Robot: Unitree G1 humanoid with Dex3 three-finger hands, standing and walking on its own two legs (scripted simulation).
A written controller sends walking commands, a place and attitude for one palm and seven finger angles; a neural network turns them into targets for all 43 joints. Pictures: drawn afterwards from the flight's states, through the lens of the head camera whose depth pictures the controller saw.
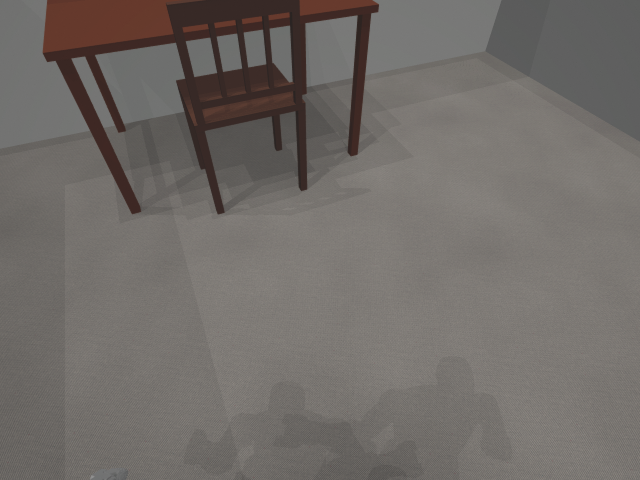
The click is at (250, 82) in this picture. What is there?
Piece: chair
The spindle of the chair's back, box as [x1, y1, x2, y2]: [235, 19, 250, 92]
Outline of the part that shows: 235,20 246,92 249,92 250,85 241,19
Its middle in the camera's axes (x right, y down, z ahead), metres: -0.27 -0.63 +1.34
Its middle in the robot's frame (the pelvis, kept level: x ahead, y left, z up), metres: +1.40 +0.34 -0.10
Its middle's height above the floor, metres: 0.67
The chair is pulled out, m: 0.00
